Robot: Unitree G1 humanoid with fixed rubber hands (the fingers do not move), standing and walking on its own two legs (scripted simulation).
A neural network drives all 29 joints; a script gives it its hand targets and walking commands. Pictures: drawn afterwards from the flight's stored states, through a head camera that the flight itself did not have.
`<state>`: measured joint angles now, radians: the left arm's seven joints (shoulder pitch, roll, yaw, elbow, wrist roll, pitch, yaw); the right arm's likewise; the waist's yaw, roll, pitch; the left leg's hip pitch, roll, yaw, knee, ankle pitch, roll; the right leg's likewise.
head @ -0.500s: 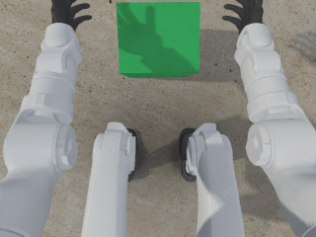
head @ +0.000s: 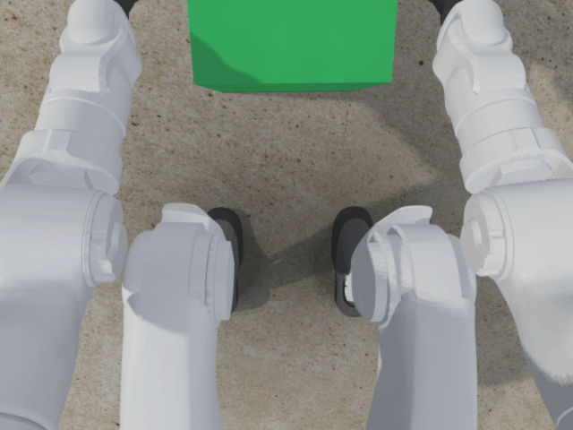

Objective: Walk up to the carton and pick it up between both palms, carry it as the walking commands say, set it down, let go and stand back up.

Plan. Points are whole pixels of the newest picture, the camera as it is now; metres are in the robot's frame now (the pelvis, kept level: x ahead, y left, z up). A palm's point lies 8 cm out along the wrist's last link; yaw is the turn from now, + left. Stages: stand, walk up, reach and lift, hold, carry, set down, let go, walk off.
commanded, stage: reach and lift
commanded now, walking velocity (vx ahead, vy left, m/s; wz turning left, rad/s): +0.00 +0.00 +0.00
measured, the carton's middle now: (289, 16) +0.53 +0.01 -0.27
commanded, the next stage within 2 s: none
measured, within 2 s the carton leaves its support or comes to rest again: leaves its support in 1.38 s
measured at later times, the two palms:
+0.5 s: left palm out of the picture +0.53 +0.18 -0.19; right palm out of the picture +0.53 -0.16 -0.19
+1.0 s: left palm out of the picture +0.53 +0.15 -0.18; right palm out of the picture +0.54 -0.14 -0.19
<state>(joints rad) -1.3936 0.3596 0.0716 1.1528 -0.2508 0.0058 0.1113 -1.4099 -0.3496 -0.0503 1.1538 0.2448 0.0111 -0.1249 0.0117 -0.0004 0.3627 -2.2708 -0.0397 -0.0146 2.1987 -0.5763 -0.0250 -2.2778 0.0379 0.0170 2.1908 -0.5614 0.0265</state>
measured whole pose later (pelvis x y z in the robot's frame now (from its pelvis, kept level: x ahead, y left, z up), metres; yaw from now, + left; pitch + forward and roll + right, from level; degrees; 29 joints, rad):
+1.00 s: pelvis +0.00 +0.00 +0.00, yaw +0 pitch +36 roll +0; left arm -1.50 0.27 0.11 1.24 -0.17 0.02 0.14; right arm -1.50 -0.29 -0.07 1.24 0.19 0.01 -0.16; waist 0.02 0.00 0.38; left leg -2.26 -0.04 -0.02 2.21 -0.57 -0.02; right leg -2.27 0.04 0.02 2.20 -0.56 0.02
